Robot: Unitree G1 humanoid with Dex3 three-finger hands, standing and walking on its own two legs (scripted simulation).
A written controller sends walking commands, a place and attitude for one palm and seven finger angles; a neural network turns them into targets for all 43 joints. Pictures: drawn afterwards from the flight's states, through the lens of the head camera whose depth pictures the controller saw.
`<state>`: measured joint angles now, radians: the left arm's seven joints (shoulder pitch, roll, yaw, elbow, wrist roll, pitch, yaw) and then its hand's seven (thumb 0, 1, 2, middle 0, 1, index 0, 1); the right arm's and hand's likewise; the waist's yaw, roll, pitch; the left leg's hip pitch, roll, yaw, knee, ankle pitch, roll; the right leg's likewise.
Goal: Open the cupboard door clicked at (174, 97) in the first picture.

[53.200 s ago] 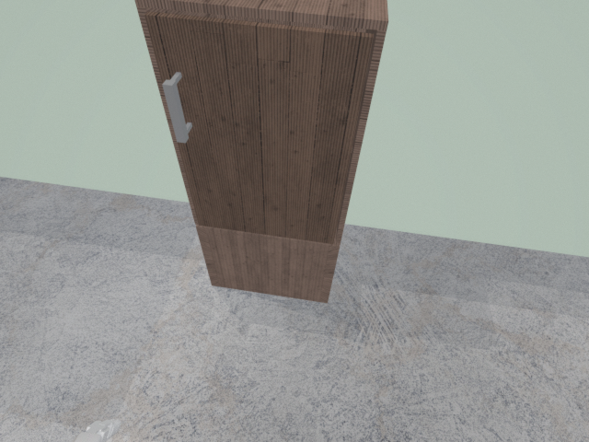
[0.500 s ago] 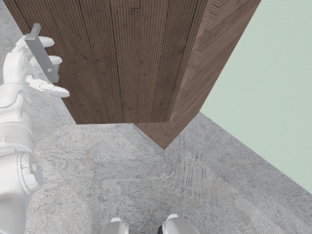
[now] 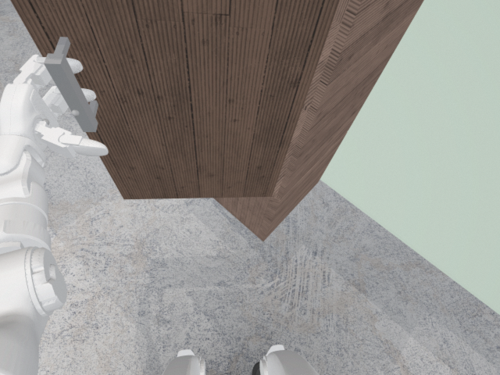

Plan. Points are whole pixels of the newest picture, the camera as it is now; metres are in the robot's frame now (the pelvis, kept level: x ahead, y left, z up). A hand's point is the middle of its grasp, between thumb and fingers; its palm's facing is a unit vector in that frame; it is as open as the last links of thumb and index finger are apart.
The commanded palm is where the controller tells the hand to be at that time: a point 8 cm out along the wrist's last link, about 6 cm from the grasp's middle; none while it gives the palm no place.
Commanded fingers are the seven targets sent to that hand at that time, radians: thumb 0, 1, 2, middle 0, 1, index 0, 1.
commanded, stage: close the thumb around the handle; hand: left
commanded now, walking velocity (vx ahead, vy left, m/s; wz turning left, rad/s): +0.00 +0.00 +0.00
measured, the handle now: (77, 88) +0.54 +0.24 +0.10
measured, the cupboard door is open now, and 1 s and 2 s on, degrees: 46 49 85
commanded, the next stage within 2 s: pull the door open along its arc in 0.60 s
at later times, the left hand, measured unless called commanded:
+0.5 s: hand (80, 115) +0.48 +0.22 +0.10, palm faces +0.00 -1.00 +0.00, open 6.0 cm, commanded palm +0.46 +0.27 +0.10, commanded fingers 0.00 0.90 0.90 -0.40 -1.35 -0.40 -1.35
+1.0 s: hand (86, 128) +0.46 +0.21 +0.10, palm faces +0.00 -1.00 +0.00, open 5.7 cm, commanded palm +0.41 +0.26 +0.10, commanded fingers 0.00 0.90 0.90 -0.40 -1.35 -0.40 -1.35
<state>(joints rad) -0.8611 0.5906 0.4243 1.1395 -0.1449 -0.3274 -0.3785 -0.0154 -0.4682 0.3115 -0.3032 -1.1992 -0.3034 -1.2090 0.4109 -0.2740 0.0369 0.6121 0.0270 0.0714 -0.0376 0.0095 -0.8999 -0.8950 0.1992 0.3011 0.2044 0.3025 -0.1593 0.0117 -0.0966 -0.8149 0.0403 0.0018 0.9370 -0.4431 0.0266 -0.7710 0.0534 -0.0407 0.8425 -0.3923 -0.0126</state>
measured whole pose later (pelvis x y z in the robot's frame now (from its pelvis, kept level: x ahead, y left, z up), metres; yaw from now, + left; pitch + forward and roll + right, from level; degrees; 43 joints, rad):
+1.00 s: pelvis +0.00 +0.00 +0.01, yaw -1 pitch +16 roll -2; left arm -0.67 0.50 0.40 0.95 -0.19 -0.31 -0.33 -0.01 0.75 0.78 -0.35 -1.35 -0.35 -1.35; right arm 0.43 -0.27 0.02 0.58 0.04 0.08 -0.02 0.01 -0.90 -0.90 0.20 0.30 0.20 0.30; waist -0.13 0.02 -0.12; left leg -0.75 0.04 0.03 0.90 -0.44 0.03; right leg -0.72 0.06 -0.01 0.83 -0.39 -0.01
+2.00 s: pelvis +0.00 -0.05 +0.02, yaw +4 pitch +5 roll +1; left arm 0.21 0.00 -0.05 -0.03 -0.04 -0.18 0.40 0.00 0.56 0.75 -0.36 -1.31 -0.36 -1.32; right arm 0.22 -0.21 0.00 0.57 -0.04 0.05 -0.03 0.02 -0.90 -0.90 0.20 0.30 0.20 0.30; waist -0.01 0.03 -0.08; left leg -0.47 0.02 -0.03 0.78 -0.39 -0.03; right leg -0.47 0.03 -0.07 0.79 -0.42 -0.07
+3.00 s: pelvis -0.02 -0.01 +0.02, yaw +4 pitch +4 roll -1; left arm 0.19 0.15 -0.08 -0.04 -0.17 -0.19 -0.08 -0.02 -0.50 0.30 -0.13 -0.33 -0.08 -0.31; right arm 0.25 -0.23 0.04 0.52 0.03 -0.05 -0.05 0.02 -0.90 -0.90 0.20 0.30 0.20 0.30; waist 0.00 0.05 -0.06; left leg -0.50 -0.01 -0.02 0.83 -0.40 0.02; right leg -0.47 0.01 -0.06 0.80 -0.40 -0.02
